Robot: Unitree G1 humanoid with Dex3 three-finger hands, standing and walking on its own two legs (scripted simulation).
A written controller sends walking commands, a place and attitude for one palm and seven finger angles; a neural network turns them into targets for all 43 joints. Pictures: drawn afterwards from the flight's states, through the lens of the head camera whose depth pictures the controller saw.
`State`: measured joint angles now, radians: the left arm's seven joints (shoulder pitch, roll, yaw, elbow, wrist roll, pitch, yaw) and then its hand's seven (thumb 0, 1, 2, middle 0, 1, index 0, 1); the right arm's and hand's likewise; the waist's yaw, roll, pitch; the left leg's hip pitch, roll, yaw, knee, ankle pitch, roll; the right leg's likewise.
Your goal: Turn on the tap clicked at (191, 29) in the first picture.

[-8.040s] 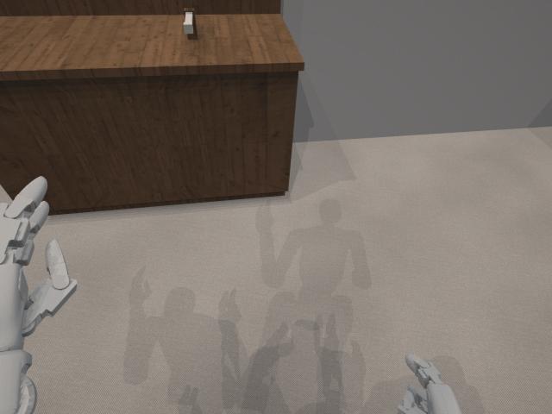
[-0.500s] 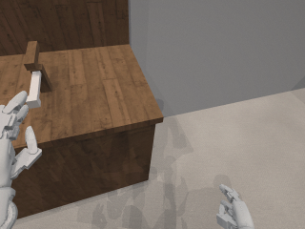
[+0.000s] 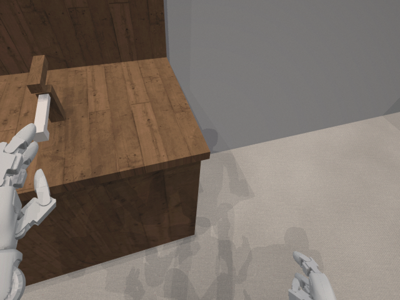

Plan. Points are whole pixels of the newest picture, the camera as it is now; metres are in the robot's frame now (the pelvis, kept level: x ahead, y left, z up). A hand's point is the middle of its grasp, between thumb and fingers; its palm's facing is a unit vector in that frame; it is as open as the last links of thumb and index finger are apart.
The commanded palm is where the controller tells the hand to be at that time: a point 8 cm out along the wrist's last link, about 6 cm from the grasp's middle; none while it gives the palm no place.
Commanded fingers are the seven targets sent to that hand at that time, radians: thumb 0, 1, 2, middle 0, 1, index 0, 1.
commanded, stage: shuffle to correct the standing spot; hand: left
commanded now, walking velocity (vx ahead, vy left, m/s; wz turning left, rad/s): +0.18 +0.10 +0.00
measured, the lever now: (39, 133) +0.41 +0.41 +0.07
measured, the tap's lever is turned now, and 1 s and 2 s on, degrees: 0 0 0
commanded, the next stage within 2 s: come to a stop and stand still in 0.44 s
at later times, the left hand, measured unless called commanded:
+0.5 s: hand (66, 161) +0.28 +0.25 +0.16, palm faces +0.38 -0.84 -0.39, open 7.5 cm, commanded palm +0.21 +0.29 +0.17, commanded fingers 0.00 0.90 0.90 -0.20 -0.30 -0.20 -0.30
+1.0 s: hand (49, 139) +0.31 +0.28 +0.18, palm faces +0.44 -0.81 -0.40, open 7.5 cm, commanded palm +0.24 +0.32 +0.17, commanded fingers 0.00 0.90 0.90 -0.20 -0.30 -0.20 -0.30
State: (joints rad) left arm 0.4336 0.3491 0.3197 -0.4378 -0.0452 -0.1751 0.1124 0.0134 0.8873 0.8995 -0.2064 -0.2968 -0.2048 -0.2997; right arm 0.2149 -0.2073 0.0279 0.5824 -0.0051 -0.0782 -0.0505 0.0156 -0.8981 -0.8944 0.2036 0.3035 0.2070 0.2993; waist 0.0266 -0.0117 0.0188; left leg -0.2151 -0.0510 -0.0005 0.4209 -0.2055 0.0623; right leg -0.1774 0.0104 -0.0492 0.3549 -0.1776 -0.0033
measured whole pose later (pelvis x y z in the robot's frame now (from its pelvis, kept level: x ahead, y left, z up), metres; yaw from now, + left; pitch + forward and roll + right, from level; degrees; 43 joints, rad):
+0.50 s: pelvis +0.06 +0.01 -0.02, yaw +1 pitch +0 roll -1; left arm 0.42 0.39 0.36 -0.50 -0.03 -0.21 0.12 0.01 0.89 0.90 -0.20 -0.30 -0.20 -0.30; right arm 0.24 -0.18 0.02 0.58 -0.01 -0.09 -0.01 0.02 -0.90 -0.89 0.20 0.30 0.21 0.30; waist -0.01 -0.01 0.03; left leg -0.21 -0.08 -0.01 0.61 -0.39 0.09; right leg -0.31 0.00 -0.06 0.72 -0.42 -0.03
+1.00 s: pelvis +0.10 +0.04 -0.02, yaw +3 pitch -2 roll -1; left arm 0.41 0.39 0.39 -0.58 -0.04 -0.20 0.13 0.01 0.89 0.90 -0.21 -0.30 -0.20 -0.30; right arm 0.13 -0.14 0.04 0.54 0.01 -0.14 -0.01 0.01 -0.90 -0.89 0.20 0.30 0.21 0.30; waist 0.01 0.00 0.11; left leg -0.37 0.04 0.01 0.60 -0.20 -0.01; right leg -0.22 0.03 -0.03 0.59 -0.31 -0.02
